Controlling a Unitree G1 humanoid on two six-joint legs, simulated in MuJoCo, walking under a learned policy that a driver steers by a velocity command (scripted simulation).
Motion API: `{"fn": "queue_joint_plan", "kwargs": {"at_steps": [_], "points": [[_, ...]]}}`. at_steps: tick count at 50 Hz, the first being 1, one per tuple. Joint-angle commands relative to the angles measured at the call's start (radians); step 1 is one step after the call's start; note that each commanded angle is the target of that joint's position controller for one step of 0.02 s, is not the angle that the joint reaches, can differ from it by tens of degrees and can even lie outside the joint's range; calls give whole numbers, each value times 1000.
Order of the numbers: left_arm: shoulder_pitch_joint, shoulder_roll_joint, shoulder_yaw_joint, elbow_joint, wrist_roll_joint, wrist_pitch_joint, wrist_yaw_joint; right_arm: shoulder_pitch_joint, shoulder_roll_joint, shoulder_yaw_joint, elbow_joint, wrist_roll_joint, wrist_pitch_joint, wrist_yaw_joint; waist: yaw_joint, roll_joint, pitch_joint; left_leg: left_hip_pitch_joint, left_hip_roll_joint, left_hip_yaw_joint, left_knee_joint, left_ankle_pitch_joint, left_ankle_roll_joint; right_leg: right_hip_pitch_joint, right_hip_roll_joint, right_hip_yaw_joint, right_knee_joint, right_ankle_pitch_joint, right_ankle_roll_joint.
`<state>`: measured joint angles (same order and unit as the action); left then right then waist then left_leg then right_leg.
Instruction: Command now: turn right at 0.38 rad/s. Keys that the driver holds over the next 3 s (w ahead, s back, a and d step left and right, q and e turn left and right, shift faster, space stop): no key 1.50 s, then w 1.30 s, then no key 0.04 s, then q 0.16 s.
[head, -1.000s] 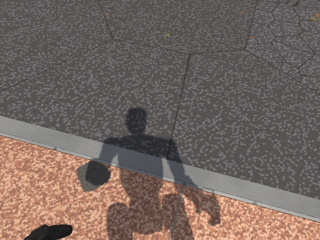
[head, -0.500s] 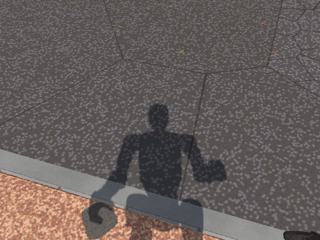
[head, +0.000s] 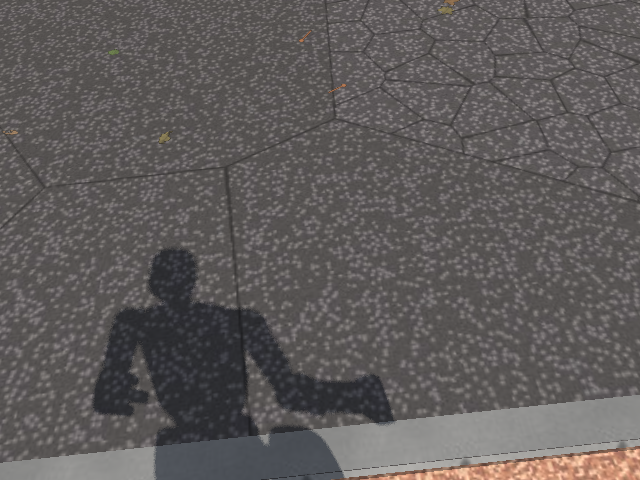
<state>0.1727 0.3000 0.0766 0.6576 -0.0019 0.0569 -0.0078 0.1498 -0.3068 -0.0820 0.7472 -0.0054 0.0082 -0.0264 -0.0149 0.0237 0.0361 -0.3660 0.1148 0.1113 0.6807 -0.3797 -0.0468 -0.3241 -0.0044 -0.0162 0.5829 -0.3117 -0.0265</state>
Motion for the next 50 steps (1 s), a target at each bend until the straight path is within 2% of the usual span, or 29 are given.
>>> {"fn": "queue_joint_plan", "kwargs": {"at_steps": [1, 2, 3, 4, 6, 8, 10, 13, 15, 16, 17, 18, 19, 20, 21, 22, 25, 34, 50], "points": [[109, 214, 50, -66, 43, -38, 6, -78, -109, -23, -100, -4, -12, -7, 89, -219, -159, -294, -68, -126, 448, -277, -17, 230, -379, 441, -246, 588, -319], [63, 185, 39, -57, 37, -54, 5, -69, -113, -28, -89, 11, -5, -11, 55, -188, -127, -292, -57, -147, 469, -198, -3, 205, -313, 359, -244, 514, -262], [7, 155, 30, -58, 21, -59, 8, -33, -107, -31, -58, 7, 4, -19, 27, -153, -120, -285, -48, -156, 455, -126, -4, 198, -263, 303, -241, 449, -209], [-30, 130, 18, -59, 8, -60, 12, -13, -113, -34, -45, -1, 12, -23, 11, -165, -113, -258, -49, -155, 454, -71, -12, 173, -242, 266, -241, 470, -190], [-43, 94, 1, -54, 13, -63, 20, 23, -97, -31, -30, 1, 12, -20, -9, -162, -131, -181, -62, -149, 452, 6, -25, 147, -211, 219, -243, 517, -189], [-43, 83, -3, -45, 15, -66, 25, 21, -72, -21, -27, 8, 10, -17, -4, -157, -131, -156, -56, -151, 334, 37, -30, 173, -198, 201, -243, 489, -187], [-36, 90, -2, -32, 14, -63, 28, -7, -50, -8, -32, 5, 9, -13, 16, -160, -123, -104, -50, -151, 193, 32, -31, 181, -198, 210, -241, 431, -188], [-27, 107, 2, -11, 16, -58, 21, -16, -61, -4, -31, 9, 9, -7, 39, -168, -99, -13, -60, -133, 53, -15, -27, 151, -210, 250, -246, 346, -210], [-35, 96, -5, 4, 11, -57, 16, 1, -62, -3, -21, 12, 5, -5, 32, -160, -82, 42, -69, -126, -59, 17, -17, 135, -206, 273, -239, 306, -205], [-49, 84, -10, 11, 5, -57, 15, 26, -52, 0, -8, 10, 1, -2, 9, -147, -77, 99, -75, -117, -169, 96, -6, 119, -190, 267, -224, 289, -187], [-40, 70, -16, 25, 0, -59, 13, 49, -47, 4, 4, 0, -5, 2, -10, -122, -75, 181, -72, -123, -294, 243, 9, 91, -169, 256, -214, 270, -152], [-10, 51, -23, 36, 9, -67, 12, 63, -77, 3, 7, -13, -10, 2, 0, -80, -101, 271, -22, -182, -303, 380, 27, 57, -136, 241, -198, 218, -103], [25, 52, -21, 39, 26, -78, 4, 65, -141, -8, 5, -14, -11, -1, 46, 23, -114, 311, 38, -218, -247, 515, 57, 23, -69, 180, -161, 135, -62], [27, 40, -21, 44, 25, -81, 1, 39, -131, -12, 24, 0, -11, 5, 62, 110, -110, 218, 24, -209, -236, 343, 91, 68, -13, 109, -170, 85, -27], [-30, 63, -19, 47, 26, -78, 3, 14, -79, 0, 14, 0, -16, 12, 28, 80, -81, 156, -1, -202, -260, 236, 88, 103, -8, 99, -147, 87, -10], [-56, 61, -15, 43, 20, -72, 7, 7, -62, 6, 18, -9, -21, 13, 23, 70, -72, 130, -9, -195, -271, 203, 73, 113, -11, 98, -134, 105, -13], [-43, 47, -15, 56, 18, -53, 15, 20, -57, 14, 35, -9, -38, 10, 20, 49, -52, 126, -27, -176, -261, 210, 51, 108, -23, 113, -136, 152, -29], [-9, 36, -9, 130, 12, -58, 25, 35, -51, 25, 83, -3, -35, -4, 12, -24, -36, 138, -46, -165, -251, 208, 55, 113, -23, 109, -141, 184, -11], [8, 35, -10, 268, 5, -58, 42, 54, -31, 35, 201, 0, -30, -8, 14, -21, -18, 144, -74, -145, -272, 214, 54, 142, -23, 94, -153, 210, -4]]}}
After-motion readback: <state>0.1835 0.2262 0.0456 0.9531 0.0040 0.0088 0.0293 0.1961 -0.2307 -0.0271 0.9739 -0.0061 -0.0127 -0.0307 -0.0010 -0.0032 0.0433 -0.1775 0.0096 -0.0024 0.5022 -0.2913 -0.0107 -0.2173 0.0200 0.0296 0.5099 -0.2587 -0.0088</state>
